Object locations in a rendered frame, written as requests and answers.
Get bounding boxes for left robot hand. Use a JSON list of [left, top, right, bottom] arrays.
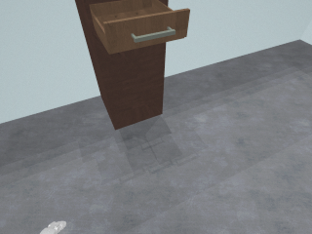
[[40, 220, 66, 234]]

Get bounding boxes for handle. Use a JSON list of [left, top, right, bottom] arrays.
[[131, 26, 176, 43]]

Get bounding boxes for drawer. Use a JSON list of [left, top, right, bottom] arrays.
[[89, 0, 190, 55]]

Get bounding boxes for cabinet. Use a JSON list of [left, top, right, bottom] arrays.
[[75, 0, 169, 131]]

